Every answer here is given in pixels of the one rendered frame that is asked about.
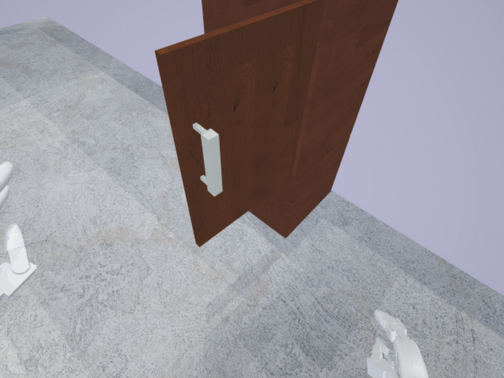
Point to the cupboard door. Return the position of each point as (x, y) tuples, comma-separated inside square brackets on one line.
[(248, 82)]

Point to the left robot hand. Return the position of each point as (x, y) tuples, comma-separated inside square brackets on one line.
[(15, 272)]

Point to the right robot hand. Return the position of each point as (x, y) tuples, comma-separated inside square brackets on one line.
[(404, 358)]

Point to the handle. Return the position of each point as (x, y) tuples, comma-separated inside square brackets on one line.
[(212, 159)]

